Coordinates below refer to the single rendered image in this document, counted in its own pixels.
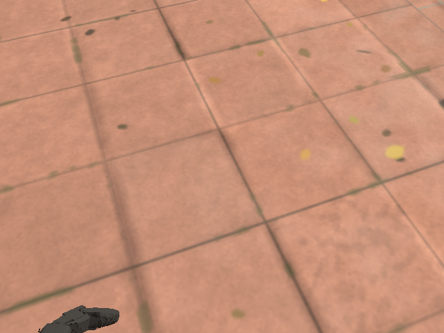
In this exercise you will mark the left robot hand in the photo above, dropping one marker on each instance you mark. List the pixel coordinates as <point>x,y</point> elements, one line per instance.
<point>82,319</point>

